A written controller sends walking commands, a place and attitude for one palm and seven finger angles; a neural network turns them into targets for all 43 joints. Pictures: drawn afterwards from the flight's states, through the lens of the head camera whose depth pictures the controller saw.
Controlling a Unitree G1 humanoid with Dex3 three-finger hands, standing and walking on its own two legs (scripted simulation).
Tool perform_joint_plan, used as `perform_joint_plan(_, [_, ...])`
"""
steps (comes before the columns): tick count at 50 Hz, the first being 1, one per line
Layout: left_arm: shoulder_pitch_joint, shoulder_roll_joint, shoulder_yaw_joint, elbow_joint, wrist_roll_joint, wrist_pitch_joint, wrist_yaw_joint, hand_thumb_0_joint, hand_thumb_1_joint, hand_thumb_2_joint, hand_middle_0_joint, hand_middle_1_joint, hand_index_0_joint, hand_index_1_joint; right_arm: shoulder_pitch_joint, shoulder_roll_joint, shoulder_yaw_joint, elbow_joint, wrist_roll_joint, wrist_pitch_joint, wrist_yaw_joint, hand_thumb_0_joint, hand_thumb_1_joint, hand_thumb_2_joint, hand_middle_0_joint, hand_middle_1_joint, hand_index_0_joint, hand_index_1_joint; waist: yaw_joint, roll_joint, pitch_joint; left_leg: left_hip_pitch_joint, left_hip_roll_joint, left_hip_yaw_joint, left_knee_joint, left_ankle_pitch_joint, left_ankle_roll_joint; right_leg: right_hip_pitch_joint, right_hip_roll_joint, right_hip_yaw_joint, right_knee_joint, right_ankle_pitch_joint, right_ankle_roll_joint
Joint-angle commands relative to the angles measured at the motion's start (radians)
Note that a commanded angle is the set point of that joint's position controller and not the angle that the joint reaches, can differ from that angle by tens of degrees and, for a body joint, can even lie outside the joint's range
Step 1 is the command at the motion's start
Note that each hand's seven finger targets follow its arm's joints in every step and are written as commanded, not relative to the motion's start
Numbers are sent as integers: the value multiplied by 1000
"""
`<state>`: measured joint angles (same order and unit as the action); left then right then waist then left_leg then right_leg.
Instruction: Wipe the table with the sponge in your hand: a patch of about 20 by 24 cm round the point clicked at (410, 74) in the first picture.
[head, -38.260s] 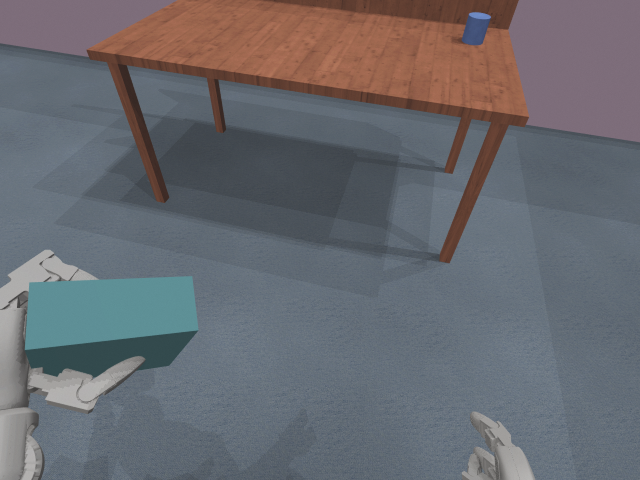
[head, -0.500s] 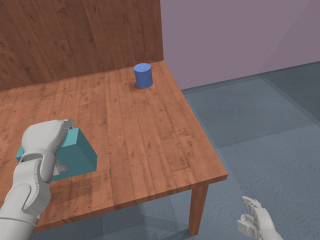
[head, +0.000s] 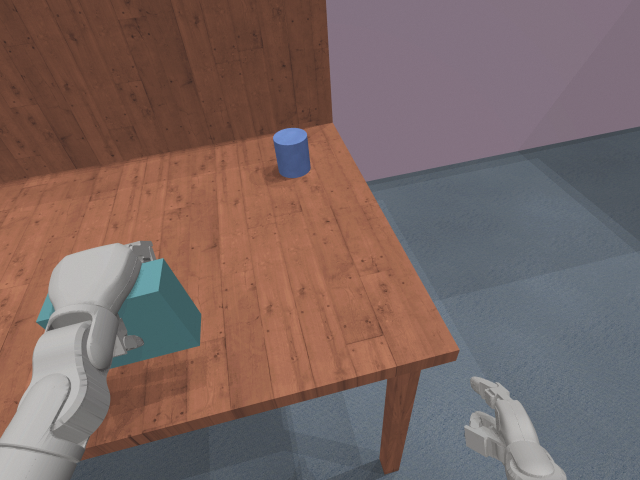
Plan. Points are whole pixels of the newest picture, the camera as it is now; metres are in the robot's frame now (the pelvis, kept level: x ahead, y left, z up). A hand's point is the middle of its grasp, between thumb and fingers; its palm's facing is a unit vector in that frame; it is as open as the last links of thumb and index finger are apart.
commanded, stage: bring the sponge back beside the body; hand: left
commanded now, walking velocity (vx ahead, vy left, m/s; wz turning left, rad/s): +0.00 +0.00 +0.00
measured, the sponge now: (137, 326) +0.26 +0.29 +0.07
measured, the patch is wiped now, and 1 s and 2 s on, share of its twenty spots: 1.00 1.00 1.00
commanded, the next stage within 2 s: step back with the hand held close in 1.34 s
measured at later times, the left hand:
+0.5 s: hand (111, 337) +0.22 +0.28 +0.11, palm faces +0.04 -0.09 -1.00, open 9.6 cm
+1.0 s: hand (95, 377) +0.17 +0.27 +0.11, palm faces +0.05 -0.10 -0.99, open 9.6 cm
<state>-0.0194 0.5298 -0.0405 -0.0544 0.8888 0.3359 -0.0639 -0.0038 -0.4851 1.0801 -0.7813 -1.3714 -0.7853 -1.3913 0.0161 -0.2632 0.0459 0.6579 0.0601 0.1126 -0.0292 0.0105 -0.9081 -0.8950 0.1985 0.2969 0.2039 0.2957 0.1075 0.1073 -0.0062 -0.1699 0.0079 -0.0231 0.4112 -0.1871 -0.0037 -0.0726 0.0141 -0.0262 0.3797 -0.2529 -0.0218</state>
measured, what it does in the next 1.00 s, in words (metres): stands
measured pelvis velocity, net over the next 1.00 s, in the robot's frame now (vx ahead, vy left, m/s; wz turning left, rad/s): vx -0.02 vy -0.01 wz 0.00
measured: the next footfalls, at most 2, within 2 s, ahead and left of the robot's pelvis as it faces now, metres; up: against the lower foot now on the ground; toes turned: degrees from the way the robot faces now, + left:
none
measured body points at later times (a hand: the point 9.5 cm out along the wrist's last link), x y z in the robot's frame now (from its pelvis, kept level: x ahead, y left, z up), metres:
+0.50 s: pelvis -0.01 -0.01 +0.00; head -0.03 -0.05 +0.45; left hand +0.21 +0.28 +0.16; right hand +0.24 -0.20 -0.08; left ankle +0.02 +0.12 -0.74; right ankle -0.03 -0.11 -0.74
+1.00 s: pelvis -0.02 -0.01 +0.00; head -0.05 -0.05 +0.44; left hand +0.16 +0.27 +0.16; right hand +0.24 -0.20 -0.07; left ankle +0.02 +0.12 -0.74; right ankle -0.03 -0.11 -0.74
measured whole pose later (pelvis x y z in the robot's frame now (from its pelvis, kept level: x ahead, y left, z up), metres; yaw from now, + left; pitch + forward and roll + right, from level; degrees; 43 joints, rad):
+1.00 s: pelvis -0.02 -0.01 +0.00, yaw +0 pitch -6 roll -1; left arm 0.33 0.54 0.00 -0.35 0.85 0.31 -0.03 0.00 -0.48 1.08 -0.78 -1.37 -0.79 -1.39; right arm 0.02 -0.26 0.04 0.64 0.04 0.08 -0.04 0.01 -0.91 -0.90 0.20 0.30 0.20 0.30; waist 0.14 0.12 0.00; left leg -0.16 0.02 -0.03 0.46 -0.20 -0.01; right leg -0.06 0.03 -0.03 0.42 -0.26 -0.03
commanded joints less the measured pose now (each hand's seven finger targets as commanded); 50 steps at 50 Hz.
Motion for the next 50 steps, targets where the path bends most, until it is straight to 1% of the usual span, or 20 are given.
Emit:
perform_joint_plan(1, [-216,236,145,-250,19,6,36,0,100,1300,-1200,-1600,-1200,-1600,-216,-107,-46,-181,2,-55,-9,0,-900,-900,200,300,200,300,1,-34,-211,108,-30,-21,-13,237,55,5,13,35,-40,282,-44])
perform_joint_plan(7, [-203,264,179,-314,18,-24,45,0,100,1300,-1200,-1600,-1200,-1600,-228,-104,-45,-179,0,-70,-20,0,-900,-900,200,300,200,300,1,-6,-178,121,-29,-34,-16,201,56,-20,27,66,-56,225,-53])
perform_joint_plan(10, [-183,265,183,-260,19,-25,54,0,100,1300,-1200,-1600,-1200,-1600,-205,-107,-46,-169,-5,-71,-27,0,-900,-900,200,300,200,300,7,-25,-169,110,-33,-28,-13,191,55,-22,19,44,-63,214,-48])
perform_joint_plan(12, [-206,278,197,-297,15,-30,62,0,100,1300,-1200,-1600,-1200,-1600,-233,-102,-42,-173,1,-76,-26,0,-900,-900,200,300,200,300,4,-6,-161,116,-32,-36,-23,166,52,-31,27,78,-70,172,-54])
perform_joint_plan(13, [-206,245,169,-296,13,-31,60,0,100,1300,-1200,-1600,-1200,-1600,-226,-99,-41,-179,-4,-80,-29,0,-900,-900,200,300,200,300,10,-13,-177,116,-34,-27,-19,169,55,-19,20,45,-65,180,-51])
perform_joint_plan(17, [-97,263,207,-319,0,-27,63,0,100,1300,-1200,-1600,-1200,-1600,-240,-100,-45,-177,-4,-80,-20,0,-900,-900,200,300,200,300,17,-16,-173,114,-33,-37,-15,192,51,-10,24,82,-56,216,-53])
perform_joint_plan(18, [-97,232,176,-311,-1,-20,57,0,100,1300,-1200,-1600,-1200,-1600,-231,-100,-40,-181,-7,-79,-19,0,-900,-900,200,300,200,300,18,-16,-173,101,-34,-30,-15,189,52,-6,18,53,-53,217,-50])
perform_joint_plan(22, [-51,252,200,-340,-3,-9,55,0,100,1300,-1200,-1600,-1200,-1600,-250,-102,-43,-185,-5,-77,-17,0,-900,-900,200,300,200,300,18,-29,-137,93,-31,-37,-16,160,52,-32,23,86,-58,179,-49])
perform_joint_plan(24, [-55,238,178,-340,-4,-11,53,0,100,1300,-1200,-1600,-1200,-1600,-228,-98,-43,-184,-5,-79,-19,0,-900,-900,200,300,200,300,11,-42,-145,91,-30,-31,-8,150,55,-36,16,66,-57,166,-41])
perform_joint_plan(27, [-55,270,212,-390,5,-19,59,0,100,1300,-1200,-1600,-1200,-1600,-252,-101,-42,-189,-6,-82,-21,0,-900,-900,200,300,200,300,20,-11,-148,101,-31,-40,-11,149,52,-35,24,94,-59,158,-52])
perform_joint_plan(28, [-39,238,187,-397,0,-25,59,0,100,1300,-1200,-1600,-1200,-1600,-233,-94,-41,-197,-11,-86,-22,0,-900,-900,200,300,200,300,23,-21,-156,98,-33,-33,-5,157,56,-26,19,61,-52,170,-48])
perform_joint_plan(32, [24,259,221,-425,-9,-33,71,0,100,1300,-1200,-1600,-1200,-1600,-245,-96,-45,-193,-9,-89,-20,0,-900,-900,200,300,200,300,24,-8,-133,100,-31,-43,-5,140,52,-42,26,101,-61,147,-51])
perform_joint_plan(35, [42,231,193,-416,-6,-28,73,0,100,1300,-1200,-1600,-1200,-1600,-225,-99,-46,-191,-14,-88,-20,0,-900,-900,200,300,200,300,26,-4,-123,88,-29,-37,-5,136,52,-46,18,70,-62,142,-46])
perform_joint_plan(37, [53,254,220,-442,-8,-25,79,0,100,1300,-1200,-1600,-1200,-1600,-256,-96,-45,-193,-9,-93,-21,0,-900,-900,200,300,200,300,26,-6,-111,93,-30,-47,-8,122,51,-55,27,110,-65,116,-52])
perform_joint_plan(38, [56,220,189,-441,-8,-22,76,0,100,1300,-1200,-1600,-1200,-1600,-239,-93,-42,-196,-13,-92,-22,0,-900,-900,200,300,200,300,28,-5,-120,89,-30,-37,-5,124,53,-49,20,73,-61,118,-48])
perform_joint_plan(42, [111,236,214,-486,-13,-24,79,0,100,1300,-1200,-1600,-1200,-1600,-259,-92,-46,-200,-12,-95,-19,0,-900,-900,200,300,200,300,29,-28,-113,95,-27,-48,-4,120,52,-54,28,109,-62,114,-50])
perform_joint_plan(45, [161,225,203,-480,-12,-25,77,0,100,1300,-1200,-1600,-1200,-1600,-227,-95,-47,-196,-18,-92,-19,0,-900,-900,200,300,200,300,32,-25,-108,85,-26,-42,3,126,53,-57,19,81,-60,128,-45])
perform_joint_plan(47, [160,238,224,-516,-11,-22,84,0,100,1300,-1200,-1600,-1200,-1600,-259,-90,-45,-200,-13,-93,-16,0,-900,-900,200,300,200,300,31,-6,-96,86,-24,-53,-5,113,49,-62,30,114,-62,101,-52])
perform_joint_plan(48, [166,218,202,-519,-9,-23,84,0,100,1300,-1200,-1600,-1200,-1600,-239,-89,-44,-204,-17,-93,-17,0,-900,-900,200,300,200,300,35,6,-105,80,-26,-42,0,109,52,-57,22,82,-57,98,-48])
perform_joint_plan(50, [174,231,213,-490,-10,-23,87,0,100,1300,-1200,-1600,-1200,-1600,-226,-94,-47,-196,-21,-92,-20,0,-900,-900,200,300,200,300,33,-35,-101,84,-25,-42,4,118,53,-64,21,86,-62,115,-45])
